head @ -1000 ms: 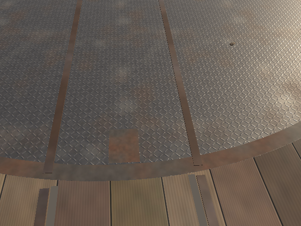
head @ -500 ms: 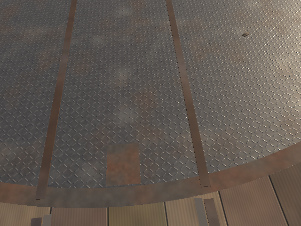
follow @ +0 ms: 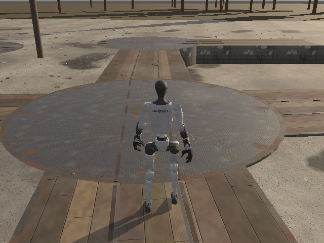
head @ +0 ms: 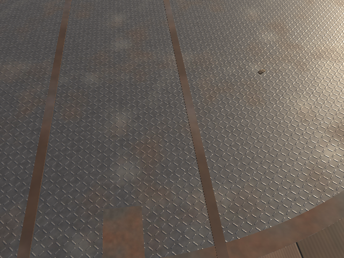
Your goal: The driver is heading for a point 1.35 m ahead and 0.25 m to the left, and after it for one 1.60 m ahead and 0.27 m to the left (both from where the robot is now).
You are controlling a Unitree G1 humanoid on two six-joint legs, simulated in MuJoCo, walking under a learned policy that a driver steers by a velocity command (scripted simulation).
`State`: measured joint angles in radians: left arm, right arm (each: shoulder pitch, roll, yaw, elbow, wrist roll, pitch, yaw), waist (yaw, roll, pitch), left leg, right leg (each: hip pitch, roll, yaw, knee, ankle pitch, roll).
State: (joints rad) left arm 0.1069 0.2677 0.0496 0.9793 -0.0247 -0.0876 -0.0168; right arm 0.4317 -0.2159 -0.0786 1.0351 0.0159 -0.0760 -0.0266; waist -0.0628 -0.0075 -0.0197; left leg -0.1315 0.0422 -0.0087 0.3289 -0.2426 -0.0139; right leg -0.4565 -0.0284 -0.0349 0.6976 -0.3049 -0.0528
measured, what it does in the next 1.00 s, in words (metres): walks ahead: right foot, then left foot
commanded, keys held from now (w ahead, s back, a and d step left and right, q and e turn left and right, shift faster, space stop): w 1.00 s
